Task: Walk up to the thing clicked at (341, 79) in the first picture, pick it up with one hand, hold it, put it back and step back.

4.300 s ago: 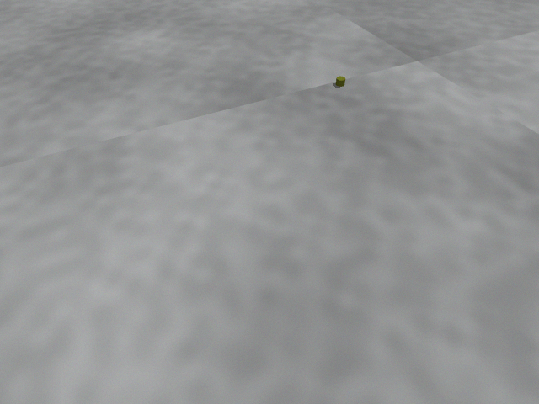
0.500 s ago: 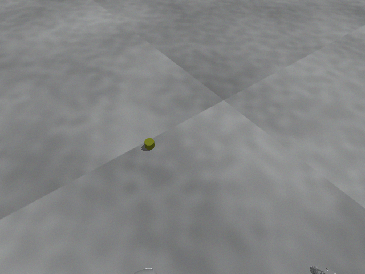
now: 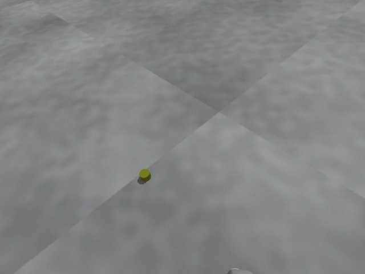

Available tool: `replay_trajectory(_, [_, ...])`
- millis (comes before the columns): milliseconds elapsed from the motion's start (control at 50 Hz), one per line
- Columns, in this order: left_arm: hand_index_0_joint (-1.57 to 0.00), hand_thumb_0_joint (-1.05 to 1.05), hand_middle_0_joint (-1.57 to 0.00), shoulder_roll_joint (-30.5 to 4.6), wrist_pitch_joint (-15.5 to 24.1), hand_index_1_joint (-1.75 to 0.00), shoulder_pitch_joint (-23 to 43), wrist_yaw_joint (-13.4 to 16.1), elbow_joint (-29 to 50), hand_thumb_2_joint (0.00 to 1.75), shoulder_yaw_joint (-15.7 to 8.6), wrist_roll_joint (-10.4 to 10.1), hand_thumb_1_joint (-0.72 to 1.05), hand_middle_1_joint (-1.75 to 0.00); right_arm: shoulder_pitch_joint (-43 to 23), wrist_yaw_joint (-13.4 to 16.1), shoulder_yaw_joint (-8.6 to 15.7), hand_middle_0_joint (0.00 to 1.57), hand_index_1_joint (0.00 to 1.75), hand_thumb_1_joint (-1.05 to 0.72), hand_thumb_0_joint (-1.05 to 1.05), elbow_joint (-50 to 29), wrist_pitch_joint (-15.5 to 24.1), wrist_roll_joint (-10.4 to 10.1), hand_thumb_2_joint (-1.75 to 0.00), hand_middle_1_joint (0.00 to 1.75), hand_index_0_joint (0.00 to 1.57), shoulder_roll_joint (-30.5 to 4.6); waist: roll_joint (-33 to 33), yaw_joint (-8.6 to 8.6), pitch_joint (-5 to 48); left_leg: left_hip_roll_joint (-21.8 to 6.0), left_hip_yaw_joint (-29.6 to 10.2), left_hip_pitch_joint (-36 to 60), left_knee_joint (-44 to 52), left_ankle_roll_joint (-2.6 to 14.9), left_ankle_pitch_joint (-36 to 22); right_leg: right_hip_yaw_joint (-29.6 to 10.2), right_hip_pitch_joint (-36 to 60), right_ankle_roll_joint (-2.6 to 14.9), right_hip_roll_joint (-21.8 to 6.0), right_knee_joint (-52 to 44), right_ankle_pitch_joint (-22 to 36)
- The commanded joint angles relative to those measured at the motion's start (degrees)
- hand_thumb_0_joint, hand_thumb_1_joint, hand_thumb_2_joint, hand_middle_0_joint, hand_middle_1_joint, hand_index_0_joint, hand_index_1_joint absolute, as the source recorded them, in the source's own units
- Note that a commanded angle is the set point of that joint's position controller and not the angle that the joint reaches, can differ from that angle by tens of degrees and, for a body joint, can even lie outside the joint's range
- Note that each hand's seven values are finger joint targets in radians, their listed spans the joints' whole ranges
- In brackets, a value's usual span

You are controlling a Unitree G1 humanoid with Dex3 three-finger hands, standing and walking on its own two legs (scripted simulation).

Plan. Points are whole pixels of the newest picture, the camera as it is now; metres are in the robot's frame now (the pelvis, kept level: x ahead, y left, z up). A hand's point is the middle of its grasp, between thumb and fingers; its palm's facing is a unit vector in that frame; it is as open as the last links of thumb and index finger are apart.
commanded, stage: walk up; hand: left
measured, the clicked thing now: (145, 175) +0.82 +0.29 -0.73
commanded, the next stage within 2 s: none
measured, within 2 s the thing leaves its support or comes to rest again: neither
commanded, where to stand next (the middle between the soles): +0.42 +0.06 m, yaw -1 degrees
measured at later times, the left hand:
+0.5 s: hand out of the picture +0.17 +0.32 -0.15, palm faces +0.00 -0.93 -0.37, open 7.3 cm
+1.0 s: hand (82, 198) +0.37 +0.31 -0.11, palm faces -0.02 -0.90 -0.44, open 7.3 cm
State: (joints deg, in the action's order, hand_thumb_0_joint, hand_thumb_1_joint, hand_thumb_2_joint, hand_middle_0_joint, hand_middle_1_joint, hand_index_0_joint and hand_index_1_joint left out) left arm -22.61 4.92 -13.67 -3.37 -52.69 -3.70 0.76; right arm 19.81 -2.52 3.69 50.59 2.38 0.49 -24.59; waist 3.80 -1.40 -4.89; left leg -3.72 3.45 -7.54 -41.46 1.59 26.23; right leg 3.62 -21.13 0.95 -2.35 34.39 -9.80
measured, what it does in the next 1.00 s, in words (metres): walks ahead: left foot, then right foot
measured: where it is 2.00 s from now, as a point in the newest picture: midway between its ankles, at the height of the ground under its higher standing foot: (184, 249)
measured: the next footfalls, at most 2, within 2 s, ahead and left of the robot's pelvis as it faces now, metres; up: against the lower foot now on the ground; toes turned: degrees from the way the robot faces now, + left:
left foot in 0.44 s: +0.27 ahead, +0.17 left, +0.00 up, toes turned +6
right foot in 0.90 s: +0.39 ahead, -0.07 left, +0.00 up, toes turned -3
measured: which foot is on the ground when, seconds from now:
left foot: up 0.00-0.42, down 0.44-0.92, up 0.94-1.00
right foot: down 0.00-0.48, up 0.50-0.88, down 0.90-1.00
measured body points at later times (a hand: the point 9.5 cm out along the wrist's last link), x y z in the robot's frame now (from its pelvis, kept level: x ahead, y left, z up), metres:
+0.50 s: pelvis +0.15 +0.04 +0.00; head +0.17 +0.06 +0.45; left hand +0.17 +0.37 -0.12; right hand +0.24 -0.28 -0.09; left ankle +0.23 +0.16 -0.72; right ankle +0.10 -0.11 -0.71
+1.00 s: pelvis +0.29 +0.04 +0.00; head +0.31 +0.00 +0.45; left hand +0.37 +0.36 -0.08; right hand +0.33 -0.28 -0.14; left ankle +0.25 +0.16 -0.68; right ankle +0.37 -0.08 -0.72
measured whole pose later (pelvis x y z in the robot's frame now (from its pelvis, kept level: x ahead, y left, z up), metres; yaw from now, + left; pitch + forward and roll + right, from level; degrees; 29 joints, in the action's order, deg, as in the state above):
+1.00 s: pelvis +0.29 +0.04 +0.00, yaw -1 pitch -4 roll +1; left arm -22.2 5.0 -14.9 -1.4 -50.4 -2.4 0.3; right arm 17.8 -1.7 2.5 49.4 0.1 0.5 -23.5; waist 3.7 0.0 -6.4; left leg -0.6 1.8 -16.8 -55.6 2.1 29.8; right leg 2.7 -19.7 1.6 -2.1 35.9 -12.1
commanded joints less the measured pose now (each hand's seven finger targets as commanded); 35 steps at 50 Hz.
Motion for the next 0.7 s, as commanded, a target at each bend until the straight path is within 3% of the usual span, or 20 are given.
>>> replay_trajectory(0, [-0.2,0.0,-0.2,-20.7,1.3,-0.3,-9.3,2.4,3.0,0.9,-4.9,-1.2,0.9,-0.3,-0.5,1.2,2.7,0.2,0.3,-0.9,0.0,-5.0,1.3,0.1,-0.9,0.3,0.2,-12.9,-14.7,5.83,5.8,1.9,-5.1,-29.5,-25.2,1.34,3.0,-39.7,24.0,14.14,-23.2,-19.8,-13.9])
replay_trajectory(20, [-0.2,0.0,-0.2,-18.7,1.3,-0.3,-8.2,2.5,3.5,0.9,-4.4,-1.5,0.9,-0.3,-2.1,1.1,2.7,0.2,0.3,-0.9,0.0,-4.2,1.3,-0.3,-0.9,0.3,0.2,-12.6,-11.1,5.57,3.1,0.9,-8.1,-28.6,-25.4,1.27,0.0,-32.5,20.0,12.73,-20.4,-19.9,-7.6])
replay_trajectory(40, [-0.2,0.0,-0.2,-17.3,1.4,-0.3,-6.0,2.8,3.8,0.9,-3.8,-1.6,0.9,-0.3,-1.2,0.9,2.7,0.2,0.3,-0.9,0.0,-3.4,1.0,-0.7,-0.9,0.3,0.2,-11.5,-10.5,3.96,1.3,0.1,-9.5,-26.2,-23.8,1.17,-2.8,-25.0,15.9,9.87,-17.0,-20.0,-5.1])
replay_trajectory(60, [-0.2,0.0,-0.2,-16.0,1.5,-0.3,-4.4,2.8,4.2,0.9,-3.3,-1.5,0.9,-0.3,0.5,0.5,2.5,0.2,0.3,-0.9,0.0,-2.5,0.7,-1.0,-0.9,0.3,0.2,-10.7,-12.3,2.46,1.6,-0.1,-8.5,-24.7,-21.3,1.16,-5.4,-19.4,15.1,7.99,-14.0,-19.6,-1.6])
replay_trajectory(100, [-0.2,0.0,-0.2,-15.2,1.7,-0.3,-4.2,2.8,4.4,0.9,-2.8,-1.3,0.9,-0.3,1.5,-0.2,2.5,0.2,0.3,-0.9,0.0,-1.9,0.1,-0.4,-0.9,0.3,0.2,-9.6,-12.8,1.78,1.7,0.5,-7.0,-21.4,-18.7,0.61,-9.3,-13.3,11.3,7.66,-10.9,-19.5,2.4])
replay_trajectory(140, [-0.2,0.0,-0.2,-15.2,2.0,-0.3,-3.5,2.6,5.7,0.9,-2.8,-1.0,0.9,-0.3,0.3,-0.7,2.9,0.2,0.3,-0.9,0.0,-2.0,-0.4,0.0,-0.9,0.3,0.2,-9.5,-12.8,1.74,0.5,-0.4,-6.0,-22.1,-15.3,-0.66,-11.5,-11.4,9.2,10.0,-11.4,-22.2,-3.3])
replay_trajectory(220, [-0.2,0.0,-0.2,-16.6,1.9,-0.3,-4.3,2.4,6.7,0.9,-3.7,-0.3,0.9,-0.3,-4.8,-1.7,3.4,0.2,0.3,-0.9,0.0,-3.4,-0.4,0.9,-0.9,0.3,0.2,-9.3,-12.1,3.2,-1.4,-2.5,-4.9,-23.5,-5.1,-2.29,-13.3,-11.6,8.3,11.32,-13.3,-24.4,-14.9])
replay_trajectory(260, [-0.2,0.0,-0.2,-17.0,1.8,-0.3,-4.5,2.3,6.7,0.9,-4.0,-0.3,0.9,-0.3,-6.8,-2.0,3.5,0.2,0.3,-0.9,0.0,-3.9,0.0,1.2,-0.9,0.3,0.2,-9.4,-11.4,3.59,-1.9,-3.4,-4.9,-21.9,0.3,-2.29,-13.9,-11.1,8.1,11.31,-13.6,-23.1,-15.7])
replay_trajectory(340, [-0.2,0.0,-0.2,-17.7,1.5,-0.3,-5.5,2.3,6.7,0.9,-3.7,-0.3,0.9,-0.3,-9.2,-2.2,3.6,0.2,0.3,-0.9,0.0,-4.2,0.9,1.2,-0.9,0.3,0.2,-9.1,-10.3,4.18,0.0,-2.4,-2.9,-15.7,5.7,-1.39,-15.4,-10.1,7.4,10.82,-13.5,-19.5,-15.3])
replay_trajectory(380, [-0.2,0.0,-0.2,-18.1,1.1,-0.3,-4.5,2.2,6.8,0.9,-3.5,-0.4,0.9,-0.3,-7.3,-2.1,3.7,0.2,0.3,-0.9,0.0,-3.7,1.5,1.1,-0.9,0.3,0.2,-9.1,-9.0,2.19,1.3,-1.0,-1.4,-10.4,10.1,-0.45,-14.5,-9.1,6.9,9.97,-13.1,-14.6,-9.4])
replay_trajectory(420, [-0.2,0.0,-0.2,-14.8,0.8,-0.3,-4.7,2.3,7.2,0.9,-2.3,-0.4,0.9,-0.3,1.2,-1.1,4.4,0.2,0.3,-0.9,0.0,-1.1,2.2,1.3,-0.9,0.3,0.2,-11.3,-2.1,-2.45,6.3,1.7,-0.2,3.9,13.5,1.07,-11.5,-4.3,2.7,7.16,-8.8,1.0,2.8])
replay_trajectory(440, [-0.2,0.0,-0.2,-11.1,0.6,-0.3,-7.1,2.2,7.5,0.9,-1.0,-0.5,0.9,-0.3,7.4,-0.3,5.8,0.2,0.3,-0.9,0.0,0.0,2.7,1.7,-0.9,0.3,0.2,-15.2,10.1,-5.03,10.2,-5.1,-11.3,11.9,19.6,3.72,-1.8,0.0,-3.8,4.49,-3.8,18.9,2.2])
replay_trajectory(460, [-0.2,0.0,-0.2,-7.3,0.4,-0.3,-9.9,2.2,7.8,0.9,-0.1,-1.4,0.9,-0.3,5.8,0.3,6.2,0.2,0.3,-0.9,0.0,-2.2,3.1,1.6,-0.9,0.3,0.2,-19.1,17.5,-2.7,8.8,-17.7,-35.9,17.9,25.8,8.86,-0.8,0.3,-19.9,0.97,5.2,28.3,-19.1])
replay_trajectory(480, [-0.2,0.0,-0.2,-14.0,-0.3,-0.3,-7.7,3.3,5.8,0.9,-1.7,-0.6,0.9,-0.3,5.0,0.1,6.3,0.2,0.3,-0.9,0.0,-2.5,2.7,-0.2,-0.9,0.3,0.2,-19.3,9.3,-3.2,7.2,-21.2,-38.8,13.0,25.5,13.11,-2.2,-5.0,-18.8,2.07,1.4,32.2,-22.3])
replay_trajectory(500, [-0.2,0.0,-0.2,-15.5,-0.4,-0.3,-5.5,3.6,5.7,0.9,-1.6,-0.5,0.9,-0.3,4.0,0.3,6.1,0.2,0.3,-0.9,0.0,-2.6,2.3,-0.4,-0.9,0.3,0.2,-17.8,6.5,-2.64,3.6,-20.7,-35.7,7.7,25.3,14.04,-7.2,-7.1,-18.4,2.27,0.0,33.4,-21.0])
replay_trajectory(520, [-0.2,0.0,-0.2,-15.0,-0.4,-0.3,-5.4,3.3,5.4,0.9,-1.3,-1.1,0.9,-0.3,1.3,0.6,5.0,0.2,0.3,-0.9,0.0,-3.5,2.3,-0.6,-0.9,0.3,0.2,-15.3,3.1,-1.11,1.5,-16.2,-25.0,3.1,24.9,11.43,-15.0,-9.6,-15.3,1.95,-0.7,31.6,-16.6])
replay_trajectory(540, [-0.2,0.0,-0.2,-14.2,-0.4,-0.3,-7.3,2.9,4.3,0.9,-1.4,-1.4,0.9,-0.3,-1.4,0.8,4.0,0.2,0.3,-0.9,0.0,-4.4,2.6,-0.4,-0.9,0.3,0.2,-13.3,3.6,0.28,1.0,-12.6,-17.9,1.8,24.2,8.73,-20.4,-9.7,-13.1,1.93,-1.6,28.5,-13.4])
replay_trajectory(560, [-0.2,0.0,-0.2,-13.9,-0.7,-0.3,-8.8,2.5,3.3,0.9,-1.4,-1.6,0.9,-0.3,-2.2,0.9,3.6,0.2,0.3,-0.9,0.0,-4.4,2.8,-0.5,-0.9,0.3,0.2,-12.5,4.8,1.21,0.6,-10.6,-13.5,-0.2,24.4,7.59,-22.3,-8.5,-11.2,1.46,-2.4,26.5,-11.2])
replay_trajectory(600, [-0.2,0.0,-0.2,-12.8,-1.3,-0.3,-9.5,1.9,2.9,0.9,-1.4,-1.5,0.9,-0.3,-2.0,1.0,3.7,0.2,0.3,-0.9,0.0,-4.6,3.0,-0.6,-0.9,0.3,0.2,-13.0,6.4,1.14,1.5,-9.4,-10.9,-0.9,25.1,8.42,-21.6,-6.0,-8.8,0.24,-1.9,24.4,-7.8])
replay_trajectory(680, [-0.2,0.0,-0.2,-11.9,-1.3,-0.3,-4.9,1.3,4.2,0.9,-1.4,-0.6,0.9,-0.3,-1.9,0.9,4.0,0.2,0.3,-0.9,0.0,-6.0,2.7,-0.1,-0.9,0.3,0.2,-13.6,5.8,-0.01,-1.3,-11.6,-10.1,-2.7,27.9,12.42,-14.0,-3.9,-10.3,-1.38,-3.8,15.1,-6.2])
